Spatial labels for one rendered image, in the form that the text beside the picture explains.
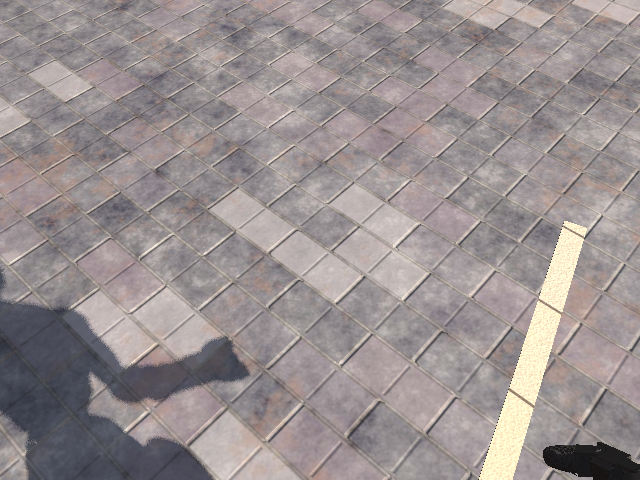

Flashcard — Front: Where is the right robot hand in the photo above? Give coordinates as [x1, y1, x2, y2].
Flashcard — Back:
[543, 442, 640, 480]

